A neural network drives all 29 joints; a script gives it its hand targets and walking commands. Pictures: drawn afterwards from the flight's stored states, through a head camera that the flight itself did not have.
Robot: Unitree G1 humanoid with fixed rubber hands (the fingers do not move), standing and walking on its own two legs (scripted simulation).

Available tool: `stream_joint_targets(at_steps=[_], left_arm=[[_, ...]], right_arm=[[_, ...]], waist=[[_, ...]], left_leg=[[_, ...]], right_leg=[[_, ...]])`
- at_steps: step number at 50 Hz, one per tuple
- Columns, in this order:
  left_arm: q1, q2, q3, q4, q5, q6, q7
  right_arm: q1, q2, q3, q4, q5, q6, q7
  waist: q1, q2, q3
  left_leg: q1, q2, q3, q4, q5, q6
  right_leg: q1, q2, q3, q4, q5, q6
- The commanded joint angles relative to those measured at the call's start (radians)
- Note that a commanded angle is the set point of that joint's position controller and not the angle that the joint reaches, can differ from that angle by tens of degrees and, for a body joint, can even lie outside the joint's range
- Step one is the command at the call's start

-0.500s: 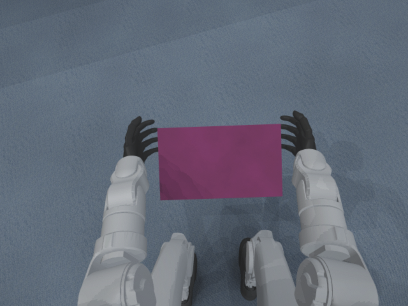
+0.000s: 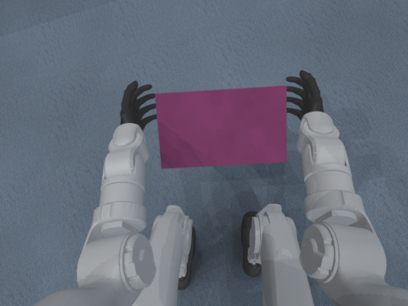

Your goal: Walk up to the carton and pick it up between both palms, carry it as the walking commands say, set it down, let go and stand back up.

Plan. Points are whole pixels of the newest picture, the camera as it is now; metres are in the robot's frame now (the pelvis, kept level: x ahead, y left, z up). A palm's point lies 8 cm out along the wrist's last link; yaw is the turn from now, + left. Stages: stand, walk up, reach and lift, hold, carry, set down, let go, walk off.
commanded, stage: set down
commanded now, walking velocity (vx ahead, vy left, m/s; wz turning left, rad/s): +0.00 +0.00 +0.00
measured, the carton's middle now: (220, 125) +0.48 -0.01 -0.19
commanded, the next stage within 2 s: none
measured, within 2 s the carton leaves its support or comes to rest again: neither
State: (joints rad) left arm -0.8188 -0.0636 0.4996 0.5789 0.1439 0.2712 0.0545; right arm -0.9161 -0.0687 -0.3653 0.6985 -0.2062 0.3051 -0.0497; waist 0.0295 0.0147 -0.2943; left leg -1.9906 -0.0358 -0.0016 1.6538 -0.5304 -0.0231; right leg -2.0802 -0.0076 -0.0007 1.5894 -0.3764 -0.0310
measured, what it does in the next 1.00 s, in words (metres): lowers itself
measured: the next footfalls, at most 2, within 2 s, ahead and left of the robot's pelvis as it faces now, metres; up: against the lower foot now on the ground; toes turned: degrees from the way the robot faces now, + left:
none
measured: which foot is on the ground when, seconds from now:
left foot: down 0.00-1.00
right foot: down 0.00-1.00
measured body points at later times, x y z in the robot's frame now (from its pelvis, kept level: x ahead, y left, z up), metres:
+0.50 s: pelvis -0.02 +0.00 -0.07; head +0.29 -0.03 +0.26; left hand +0.48 +0.16 -0.18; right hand +0.50 -0.18 -0.19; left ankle +0.08 +0.12 -0.48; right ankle +0.12 -0.11 -0.48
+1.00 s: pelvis -0.02 +0.00 -0.13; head +0.32 -0.04 +0.16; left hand +0.49 +0.15 -0.27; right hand +0.52 -0.19 -0.29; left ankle +0.08 +0.12 -0.48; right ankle +0.12 -0.11 -0.48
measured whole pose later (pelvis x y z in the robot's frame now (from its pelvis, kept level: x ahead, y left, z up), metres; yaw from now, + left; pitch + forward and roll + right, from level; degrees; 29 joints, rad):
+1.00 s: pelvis -0.02 +0.00 -0.13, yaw +2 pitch +48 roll +4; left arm -1.10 0.06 0.42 0.71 -0.02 0.19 0.13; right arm -1.26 -0.29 -0.18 0.94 -0.02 0.23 -0.08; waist 0.02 0.04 0.01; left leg -2.35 -0.05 0.01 2.09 -0.58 -0.04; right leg -2.45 -0.01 0.01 2.01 -0.40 -0.04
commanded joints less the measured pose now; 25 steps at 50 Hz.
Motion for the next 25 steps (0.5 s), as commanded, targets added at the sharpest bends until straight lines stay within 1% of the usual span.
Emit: stream_joint_targets(at_steps=[1,14,25], left_arm=[[-0.612,-0.832,-0.561,0.031,-0.12,0.008,-0.28],[-0.71,-0.808,-0.569,0.019,-0.149,0.008,-0.266],[-0.786,-0.784,-0.577,0.024,-0.18,-0.002,-0.252]], right_arm=[[-0.506,0.918,0.481,0.02,0.132,-0.02,0.274],[-0.601,0.867,0.484,0.032,0.159,-0.025,0.275],[-0.676,0.83,0.502,0.049,0.195,-0.035,0.277]], waist=[[-0.008,-0.076,-0.88],[-0.014,-0.077,-0.913],[-0.016,-0.082,-0.912]], left_leg=[[0.204,-0.124,0.058,-0.161,0.15,0.005],[0.116,-0.122,0.069,-0.054,0.149,-0.001],[0.051,-0.115,0.078,0.039,0.137,-0.004]], right_leg=[[0.776,0.131,-0.007,-0.077,0.148,0.024],[0.662,0.12,-0.019,0.04,0.156,0.024],[0.602,0.104,-0.02,0.134,0.155,0.024]])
